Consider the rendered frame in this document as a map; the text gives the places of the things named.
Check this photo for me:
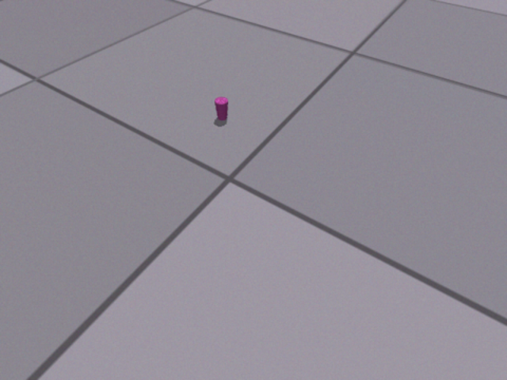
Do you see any cup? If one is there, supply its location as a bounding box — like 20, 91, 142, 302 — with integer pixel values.
215, 97, 228, 120

